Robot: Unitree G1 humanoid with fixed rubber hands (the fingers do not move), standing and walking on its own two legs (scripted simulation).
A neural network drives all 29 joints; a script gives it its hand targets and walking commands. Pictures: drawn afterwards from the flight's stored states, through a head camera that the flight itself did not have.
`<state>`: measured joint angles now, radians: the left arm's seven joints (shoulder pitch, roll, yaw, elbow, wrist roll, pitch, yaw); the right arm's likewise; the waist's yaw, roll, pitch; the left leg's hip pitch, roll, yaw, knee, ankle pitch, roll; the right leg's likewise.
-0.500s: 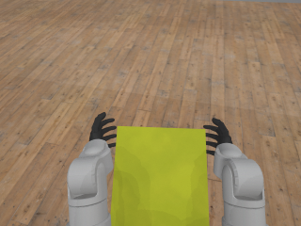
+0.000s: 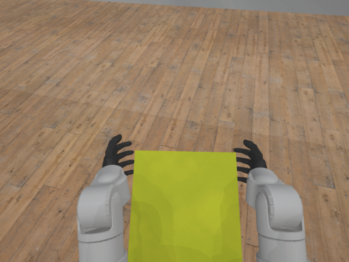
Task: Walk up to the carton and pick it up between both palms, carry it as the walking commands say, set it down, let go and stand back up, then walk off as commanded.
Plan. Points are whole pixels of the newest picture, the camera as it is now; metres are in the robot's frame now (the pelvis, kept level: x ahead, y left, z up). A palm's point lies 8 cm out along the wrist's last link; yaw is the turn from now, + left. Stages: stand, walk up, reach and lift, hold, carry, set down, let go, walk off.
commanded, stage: carry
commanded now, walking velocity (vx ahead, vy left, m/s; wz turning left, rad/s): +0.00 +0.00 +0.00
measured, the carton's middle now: (182, 203) +0.27 +0.01 -0.02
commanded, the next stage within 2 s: none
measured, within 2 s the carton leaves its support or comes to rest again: neither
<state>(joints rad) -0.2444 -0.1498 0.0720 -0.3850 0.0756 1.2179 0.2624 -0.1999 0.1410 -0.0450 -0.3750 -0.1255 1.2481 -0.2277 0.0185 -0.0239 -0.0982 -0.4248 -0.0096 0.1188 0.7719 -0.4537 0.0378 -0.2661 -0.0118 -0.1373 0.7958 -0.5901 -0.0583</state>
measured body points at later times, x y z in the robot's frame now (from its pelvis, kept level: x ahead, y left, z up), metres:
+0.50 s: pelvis +0.22 -0.01 -0.01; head +0.22 -0.02 +0.44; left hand +0.51 +0.13 +0.07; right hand +0.50 -0.16 +0.05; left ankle +0.12 +0.08 -0.70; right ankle +0.07 -0.09 -0.63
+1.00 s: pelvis +0.51 -0.03 -0.02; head +0.52 -0.04 +0.43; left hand +0.81 +0.11 +0.07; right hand +0.78 -0.19 +0.05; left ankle +0.43 +0.04 -0.70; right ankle +0.36 -0.12 -0.59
